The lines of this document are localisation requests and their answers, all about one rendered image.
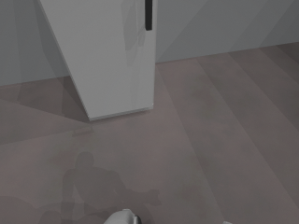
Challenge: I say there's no robot left thigh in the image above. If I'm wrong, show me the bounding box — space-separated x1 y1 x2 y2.
104 211 138 224

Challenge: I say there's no fridge door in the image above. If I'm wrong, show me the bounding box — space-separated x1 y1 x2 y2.
40 0 156 119

